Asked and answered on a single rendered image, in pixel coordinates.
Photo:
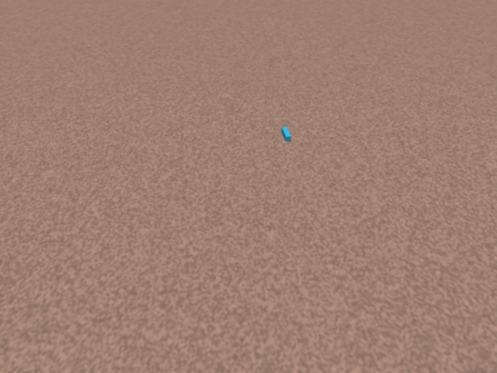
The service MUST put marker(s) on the small box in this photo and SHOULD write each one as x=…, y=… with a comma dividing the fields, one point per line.
x=286, y=134

